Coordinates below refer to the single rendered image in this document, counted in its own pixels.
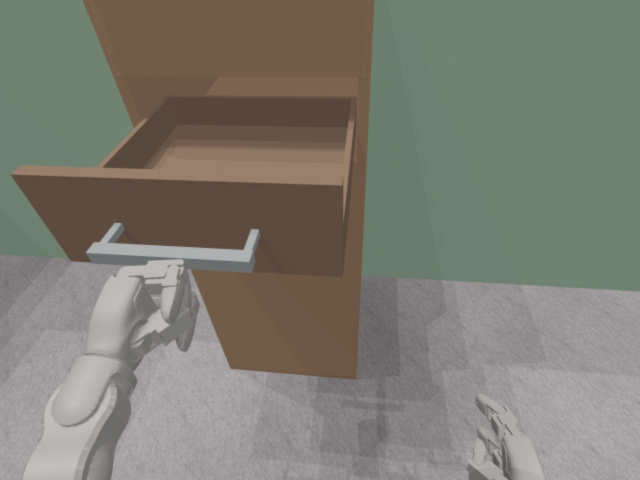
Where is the drawer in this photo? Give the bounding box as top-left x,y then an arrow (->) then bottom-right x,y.
10,95 -> 357,277

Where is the left robot forearm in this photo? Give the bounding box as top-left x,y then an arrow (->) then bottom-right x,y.
20,354 -> 137,480

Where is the robot left hand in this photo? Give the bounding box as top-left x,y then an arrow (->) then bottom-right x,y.
84,259 -> 200,372

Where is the cabinet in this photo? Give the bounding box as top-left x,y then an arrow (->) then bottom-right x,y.
83,0 -> 374,380

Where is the handle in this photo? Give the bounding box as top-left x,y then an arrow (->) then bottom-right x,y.
86,223 -> 260,273

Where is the robot right hand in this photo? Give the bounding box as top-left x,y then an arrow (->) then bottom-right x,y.
468,393 -> 547,480

